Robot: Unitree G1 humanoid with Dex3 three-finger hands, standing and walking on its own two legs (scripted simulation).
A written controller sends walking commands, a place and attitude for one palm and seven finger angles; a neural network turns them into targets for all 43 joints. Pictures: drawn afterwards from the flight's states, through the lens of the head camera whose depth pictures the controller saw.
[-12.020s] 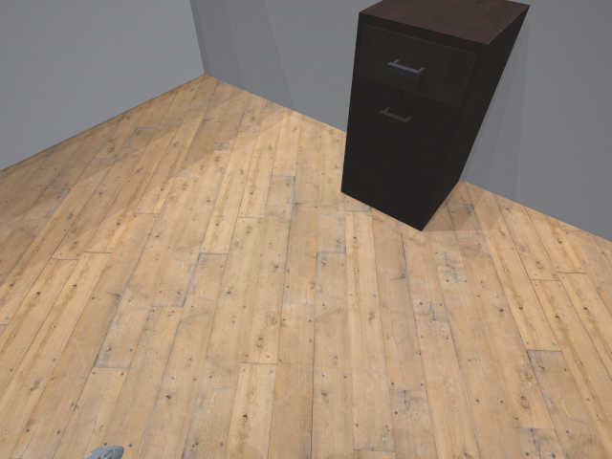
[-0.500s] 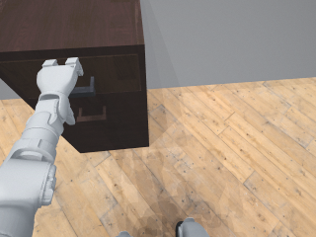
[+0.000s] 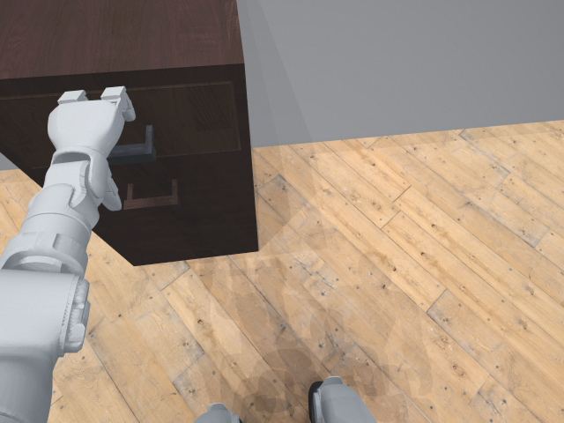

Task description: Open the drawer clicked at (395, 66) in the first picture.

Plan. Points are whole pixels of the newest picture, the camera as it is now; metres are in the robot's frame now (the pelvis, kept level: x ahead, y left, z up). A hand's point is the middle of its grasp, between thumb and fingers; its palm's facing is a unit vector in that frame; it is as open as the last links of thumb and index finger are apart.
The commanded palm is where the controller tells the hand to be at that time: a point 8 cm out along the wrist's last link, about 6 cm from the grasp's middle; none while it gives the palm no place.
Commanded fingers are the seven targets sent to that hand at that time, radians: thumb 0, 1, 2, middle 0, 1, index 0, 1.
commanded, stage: lower the fingers behind the handle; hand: left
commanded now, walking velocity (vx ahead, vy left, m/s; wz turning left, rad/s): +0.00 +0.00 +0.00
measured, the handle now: (120, 144) +0.57 +0.23 -0.03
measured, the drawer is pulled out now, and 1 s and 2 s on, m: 0.00 0.00 0.00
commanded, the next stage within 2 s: close the thumb around the handle in 1.60 s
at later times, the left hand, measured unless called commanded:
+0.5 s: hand (112, 165) +0.51 +0.23 -0.01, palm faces -0.08 -0.03 -1.00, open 13.9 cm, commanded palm +0.50 +0.22 +0.04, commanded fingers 0.00 -0.50 0.30 -0.30 -1.20 -0.30 -1.20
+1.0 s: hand (121, 176) +0.51 +0.22 -0.05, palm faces -0.08 -0.02 -1.00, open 13.9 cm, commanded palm +0.50 +0.22 +0.01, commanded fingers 0.00 -0.50 0.30 -0.30 -1.20 -0.30 -1.20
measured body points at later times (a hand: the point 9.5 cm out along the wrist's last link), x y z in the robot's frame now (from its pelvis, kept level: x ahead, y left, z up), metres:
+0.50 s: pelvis +0.00 +0.01 -0.02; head +0.15 +0.01 +0.41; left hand +0.51 +0.23 +0.04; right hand -0.02 -0.27 -0.14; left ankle -0.04 +0.11 -0.70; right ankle +0.03 -0.14 -0.70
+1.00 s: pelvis -0.01 +0.00 -0.04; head +0.15 +0.00 +0.38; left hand +0.51 +0.22 +0.01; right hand -0.02 -0.27 -0.16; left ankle -0.04 +0.11 -0.70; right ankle +0.03 -0.14 -0.70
